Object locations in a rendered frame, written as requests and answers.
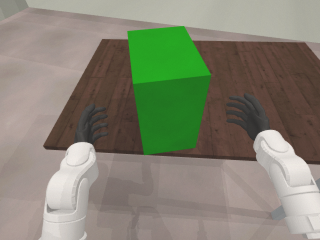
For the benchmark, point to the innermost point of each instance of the robot left forearm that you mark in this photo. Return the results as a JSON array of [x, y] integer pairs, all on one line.
[[67, 194]]

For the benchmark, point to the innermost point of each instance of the left robot hand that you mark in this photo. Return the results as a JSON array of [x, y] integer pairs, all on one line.
[[85, 128]]

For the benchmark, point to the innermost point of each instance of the robot right forearm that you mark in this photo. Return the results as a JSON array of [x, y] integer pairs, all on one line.
[[293, 183]]

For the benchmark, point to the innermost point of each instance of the table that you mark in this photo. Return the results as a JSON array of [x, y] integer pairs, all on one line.
[[283, 76]]

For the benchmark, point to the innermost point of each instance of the carton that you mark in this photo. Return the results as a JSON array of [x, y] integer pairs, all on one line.
[[170, 82]]

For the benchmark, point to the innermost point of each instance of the right robot hand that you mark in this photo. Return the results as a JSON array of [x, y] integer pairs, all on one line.
[[254, 116]]

